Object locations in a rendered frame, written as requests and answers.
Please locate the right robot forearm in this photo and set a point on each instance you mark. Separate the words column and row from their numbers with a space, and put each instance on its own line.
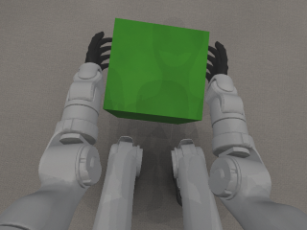
column 228, row 120

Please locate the robot left hand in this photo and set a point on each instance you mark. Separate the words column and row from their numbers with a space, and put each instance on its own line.
column 95, row 50

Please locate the right robot shin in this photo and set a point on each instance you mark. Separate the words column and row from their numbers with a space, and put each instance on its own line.
column 198, row 149

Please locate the left robot upper arm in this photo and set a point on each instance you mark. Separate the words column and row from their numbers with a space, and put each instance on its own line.
column 65, row 172

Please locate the right robot upper arm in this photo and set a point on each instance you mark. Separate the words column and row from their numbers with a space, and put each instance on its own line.
column 244, row 187

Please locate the robot right hand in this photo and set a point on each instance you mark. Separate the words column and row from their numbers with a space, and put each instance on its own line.
column 219, row 62

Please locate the left robot shin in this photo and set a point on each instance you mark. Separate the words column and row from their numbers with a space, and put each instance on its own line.
column 114, row 147

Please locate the left robot forearm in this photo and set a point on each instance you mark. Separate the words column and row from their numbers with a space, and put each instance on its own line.
column 79, row 119

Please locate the robot shin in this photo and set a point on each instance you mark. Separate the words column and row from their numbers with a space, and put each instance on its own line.
column 114, row 147
column 198, row 149

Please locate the carton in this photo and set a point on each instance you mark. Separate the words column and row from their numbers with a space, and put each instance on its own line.
column 156, row 72

